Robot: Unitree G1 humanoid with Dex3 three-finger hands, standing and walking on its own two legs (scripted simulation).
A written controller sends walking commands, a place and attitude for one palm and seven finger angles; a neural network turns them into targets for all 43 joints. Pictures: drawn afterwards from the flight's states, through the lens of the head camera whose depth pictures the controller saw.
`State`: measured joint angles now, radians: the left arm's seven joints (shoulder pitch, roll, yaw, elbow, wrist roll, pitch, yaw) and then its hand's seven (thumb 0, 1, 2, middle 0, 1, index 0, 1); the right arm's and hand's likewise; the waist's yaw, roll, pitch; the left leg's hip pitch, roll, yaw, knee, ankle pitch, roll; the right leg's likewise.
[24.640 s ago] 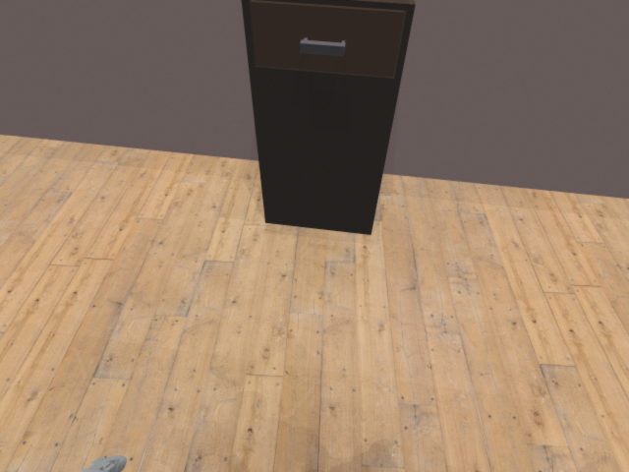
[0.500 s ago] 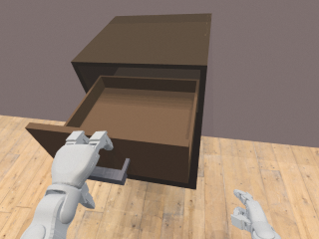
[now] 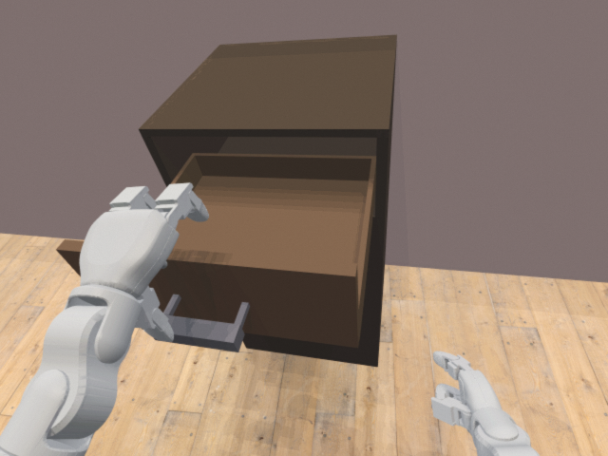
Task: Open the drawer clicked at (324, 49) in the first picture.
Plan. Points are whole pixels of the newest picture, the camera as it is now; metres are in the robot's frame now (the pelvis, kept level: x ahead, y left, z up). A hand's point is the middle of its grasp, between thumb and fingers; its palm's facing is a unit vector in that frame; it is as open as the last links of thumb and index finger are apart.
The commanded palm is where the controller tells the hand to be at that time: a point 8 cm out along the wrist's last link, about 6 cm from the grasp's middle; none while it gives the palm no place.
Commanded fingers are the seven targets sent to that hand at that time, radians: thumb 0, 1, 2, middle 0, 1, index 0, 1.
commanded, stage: lift the hand off the handle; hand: left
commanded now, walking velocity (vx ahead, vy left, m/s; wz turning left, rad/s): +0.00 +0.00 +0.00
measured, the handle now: (202, 318) +0.28 +0.21 +0.03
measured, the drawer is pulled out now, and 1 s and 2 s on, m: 0.30 0.30 0.30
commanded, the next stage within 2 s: draw the hand back to the body in 0.18 s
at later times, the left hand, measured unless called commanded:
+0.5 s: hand (155, 271) +0.24 +0.20 +0.18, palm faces +0.19 -0.06 -0.98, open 13.8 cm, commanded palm +0.19 +0.21 +0.24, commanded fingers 0.00 -0.50 0.30 -0.30 -1.20 -0.30 -1.20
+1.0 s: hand (135, 285) +0.21 +0.20 +0.20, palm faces +0.32 -0.70 -0.64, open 13.7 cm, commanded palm +0.16 +0.24 +0.23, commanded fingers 0.00 -0.25 0.41 -0.28 -1.04 -0.28 -1.04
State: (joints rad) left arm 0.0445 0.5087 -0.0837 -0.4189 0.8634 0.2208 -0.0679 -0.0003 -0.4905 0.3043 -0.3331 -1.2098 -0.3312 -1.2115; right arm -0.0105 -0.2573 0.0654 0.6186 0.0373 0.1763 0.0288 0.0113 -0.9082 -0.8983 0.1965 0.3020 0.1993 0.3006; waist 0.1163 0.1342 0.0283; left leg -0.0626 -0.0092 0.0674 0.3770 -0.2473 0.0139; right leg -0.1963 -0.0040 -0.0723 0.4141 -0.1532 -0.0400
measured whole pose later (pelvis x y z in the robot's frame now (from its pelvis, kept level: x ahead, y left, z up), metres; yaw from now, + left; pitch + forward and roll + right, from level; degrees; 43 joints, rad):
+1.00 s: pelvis +0.00 -0.01 +0.00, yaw +1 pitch -4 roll +0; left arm 0.34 0.44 0.25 -0.56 0.13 -0.08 0.04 0.00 -0.46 0.32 -0.32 -1.18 -0.32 -1.19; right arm 0.09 -0.23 0.05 0.60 0.02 -0.06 -0.05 0.01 -0.91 -0.90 0.20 0.30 0.20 0.30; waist 0.08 0.10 0.06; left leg -0.09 0.01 0.04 0.45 -0.29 0.00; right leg -0.20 0.01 -0.10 0.44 -0.18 -0.05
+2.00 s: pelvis +0.03 +0.00 +0.00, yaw +2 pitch -4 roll -1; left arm 0.45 0.35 0.37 -0.61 -0.06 -0.15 0.12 0.01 0.87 0.90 -0.21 -0.32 -0.21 -0.32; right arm 0.16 -0.20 0.02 0.64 0.01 -0.14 -0.06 0.01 -0.91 -0.90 0.20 0.30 0.20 0.30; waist 0.07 0.06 0.03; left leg -0.05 0.01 0.03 0.45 -0.32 0.01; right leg -0.15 0.01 -0.11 0.43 -0.21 -0.04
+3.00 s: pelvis -0.12 -0.03 -0.02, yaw +2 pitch -1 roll -2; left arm 0.47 0.41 0.49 -0.69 -0.03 -0.27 0.14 0.01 0.89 0.90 -0.21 -0.30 -0.21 -0.31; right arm 0.19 -0.19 0.00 0.64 0.01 -0.17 -0.03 0.01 -0.90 -0.90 0.20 0.30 0.20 0.30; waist 0.02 0.03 0.05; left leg -0.42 0.10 0.03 0.68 -0.27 -0.02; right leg -0.30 0.04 -0.06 0.61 -0.30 -0.02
